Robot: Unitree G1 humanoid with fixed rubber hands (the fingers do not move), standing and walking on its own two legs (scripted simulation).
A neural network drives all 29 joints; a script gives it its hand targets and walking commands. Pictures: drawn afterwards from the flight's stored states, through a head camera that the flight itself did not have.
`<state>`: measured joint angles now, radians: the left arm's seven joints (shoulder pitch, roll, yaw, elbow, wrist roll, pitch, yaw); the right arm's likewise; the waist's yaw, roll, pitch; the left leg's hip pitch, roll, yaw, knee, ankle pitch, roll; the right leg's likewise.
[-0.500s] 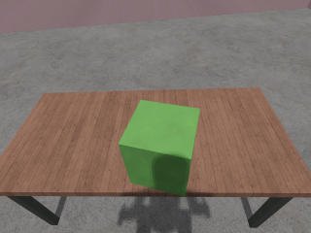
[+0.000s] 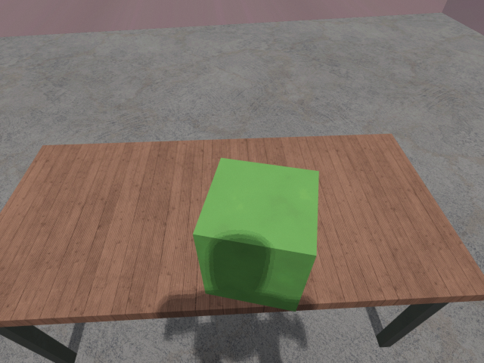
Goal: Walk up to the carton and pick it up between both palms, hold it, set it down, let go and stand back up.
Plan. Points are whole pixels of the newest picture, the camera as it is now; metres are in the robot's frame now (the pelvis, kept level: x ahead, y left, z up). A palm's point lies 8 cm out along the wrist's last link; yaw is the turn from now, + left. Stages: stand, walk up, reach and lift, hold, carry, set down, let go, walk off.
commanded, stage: walk up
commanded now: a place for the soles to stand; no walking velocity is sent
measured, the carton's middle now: (258, 235) +0.42 -0.04 -0.08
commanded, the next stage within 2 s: reach and lift in 1.38 s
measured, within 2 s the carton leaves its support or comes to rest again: neither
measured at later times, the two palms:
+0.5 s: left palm out of the picture +0.09 +0.24 -0.10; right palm out of the picture +0.10 -0.27 -0.10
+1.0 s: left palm out of the picture +0.08 +0.25 -0.10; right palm out of the picture +0.06 -0.27 -0.11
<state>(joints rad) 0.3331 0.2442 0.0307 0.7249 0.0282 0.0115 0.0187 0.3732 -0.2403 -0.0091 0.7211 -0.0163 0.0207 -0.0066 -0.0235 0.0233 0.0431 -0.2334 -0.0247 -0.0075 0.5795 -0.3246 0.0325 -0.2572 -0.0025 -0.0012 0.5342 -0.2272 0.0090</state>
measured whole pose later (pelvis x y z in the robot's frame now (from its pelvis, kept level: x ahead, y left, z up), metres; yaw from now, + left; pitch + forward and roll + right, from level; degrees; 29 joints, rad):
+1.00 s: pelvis +0.01 -0.01 +0.01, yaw -2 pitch -1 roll +0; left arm 0.32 0.26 0.01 0.77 0.02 0.00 0.01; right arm 0.32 -0.27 0.00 0.78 -0.01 0.01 0.00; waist 0.00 0.01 0.03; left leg -0.17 -0.02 0.02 0.49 -0.29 0.02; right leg -0.23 0.00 0.03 0.51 -0.25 0.00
